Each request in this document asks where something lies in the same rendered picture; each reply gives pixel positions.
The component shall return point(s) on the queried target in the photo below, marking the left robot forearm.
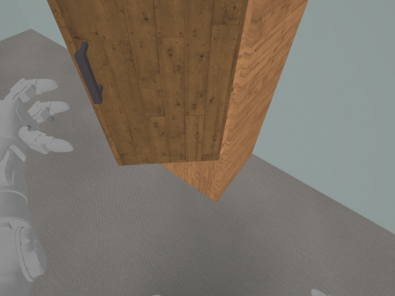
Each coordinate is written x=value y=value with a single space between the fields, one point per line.
x=13 y=186

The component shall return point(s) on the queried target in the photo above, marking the handle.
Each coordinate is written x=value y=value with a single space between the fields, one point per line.
x=94 y=89

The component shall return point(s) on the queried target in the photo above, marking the cupboard door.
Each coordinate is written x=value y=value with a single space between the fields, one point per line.
x=167 y=69

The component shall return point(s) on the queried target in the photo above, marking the robot left upper arm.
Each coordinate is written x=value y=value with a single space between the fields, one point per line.
x=22 y=259

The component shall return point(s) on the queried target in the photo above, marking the robot left hand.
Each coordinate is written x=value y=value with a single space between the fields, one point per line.
x=14 y=117

